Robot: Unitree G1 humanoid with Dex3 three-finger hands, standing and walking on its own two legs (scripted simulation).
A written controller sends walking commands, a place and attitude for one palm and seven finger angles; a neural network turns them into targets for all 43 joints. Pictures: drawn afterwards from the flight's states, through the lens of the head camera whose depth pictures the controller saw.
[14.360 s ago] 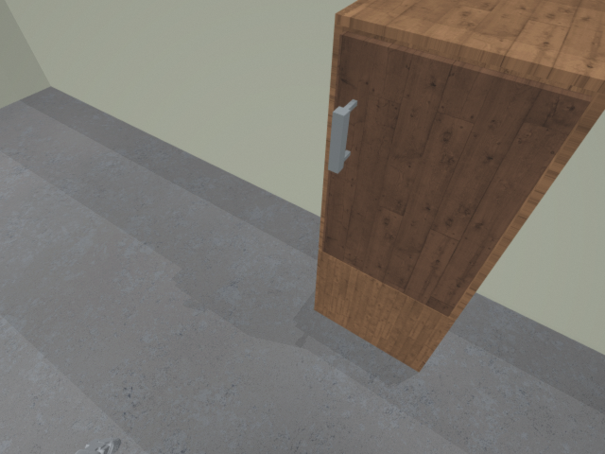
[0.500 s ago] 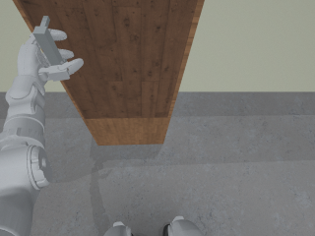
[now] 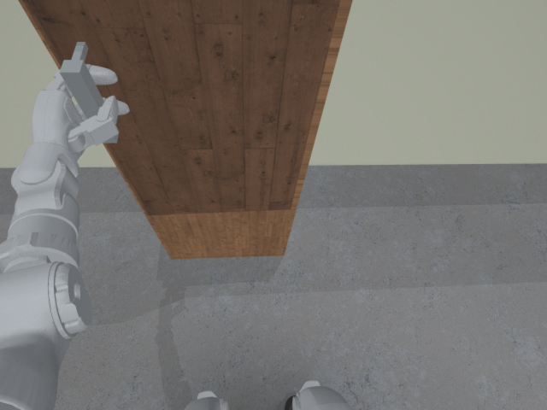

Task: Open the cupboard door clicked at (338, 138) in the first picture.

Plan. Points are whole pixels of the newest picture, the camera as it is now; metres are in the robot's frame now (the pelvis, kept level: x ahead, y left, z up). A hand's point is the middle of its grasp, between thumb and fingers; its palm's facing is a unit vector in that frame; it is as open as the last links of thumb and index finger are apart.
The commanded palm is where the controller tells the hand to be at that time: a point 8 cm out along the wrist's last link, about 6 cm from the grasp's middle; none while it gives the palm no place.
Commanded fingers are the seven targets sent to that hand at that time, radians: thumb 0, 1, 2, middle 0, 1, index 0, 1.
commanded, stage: pull the door open along its arc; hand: left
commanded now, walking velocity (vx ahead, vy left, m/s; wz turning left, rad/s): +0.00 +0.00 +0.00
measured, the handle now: (96, 95) +0.55 +0.21 +0.10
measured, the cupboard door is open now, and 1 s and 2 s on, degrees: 1 47 47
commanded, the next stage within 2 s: open thumb and fingers to let go in 0.98 s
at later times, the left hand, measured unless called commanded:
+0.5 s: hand (130, 194) +0.38 +0.15 +0.10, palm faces +0.22 -0.98 +0.05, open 6.1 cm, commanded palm +0.33 +0.21 +0.10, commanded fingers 0.00 0.90 0.90 -0.40 -1.35 -0.40 -1.35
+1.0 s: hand (213, 268) +0.28 +0.05 +0.10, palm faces +0.34 -0.94 +0.01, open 6.1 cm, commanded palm +0.22 +0.08 +0.10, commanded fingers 0.00 0.90 0.90 -0.40 -1.35 -0.40 -1.35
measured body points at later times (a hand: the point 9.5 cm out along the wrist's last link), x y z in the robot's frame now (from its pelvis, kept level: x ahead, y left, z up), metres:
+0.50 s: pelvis +0.00 +0.00 +0.02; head +0.05 -0.01 +0.46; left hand +0.37 +0.20 +0.10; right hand +0.13 -0.25 -0.09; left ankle -0.02 +0.10 -0.70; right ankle -0.01 -0.12 -0.70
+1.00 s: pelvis +0.01 -0.03 +0.02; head +0.01 -0.05 +0.47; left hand +0.26 +0.10 +0.11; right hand +0.18 -0.25 -0.08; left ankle -0.02 +0.09 -0.70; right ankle -0.01 -0.12 -0.70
